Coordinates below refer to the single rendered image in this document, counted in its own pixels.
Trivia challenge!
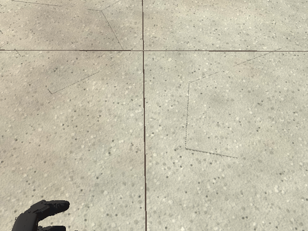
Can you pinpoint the left robot hand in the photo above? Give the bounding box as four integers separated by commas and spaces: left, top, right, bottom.
12, 199, 78, 231

